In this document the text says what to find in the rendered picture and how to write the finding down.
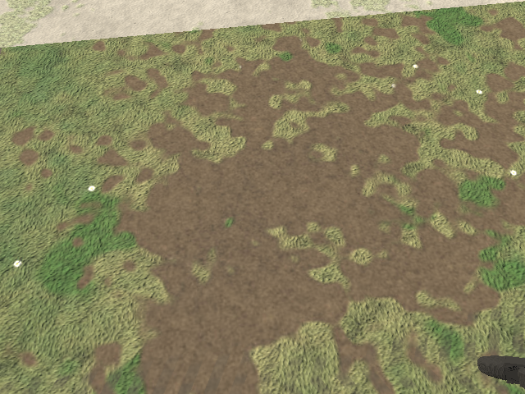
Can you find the robot right hand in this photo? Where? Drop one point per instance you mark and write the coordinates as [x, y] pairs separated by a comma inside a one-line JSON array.
[[507, 368]]

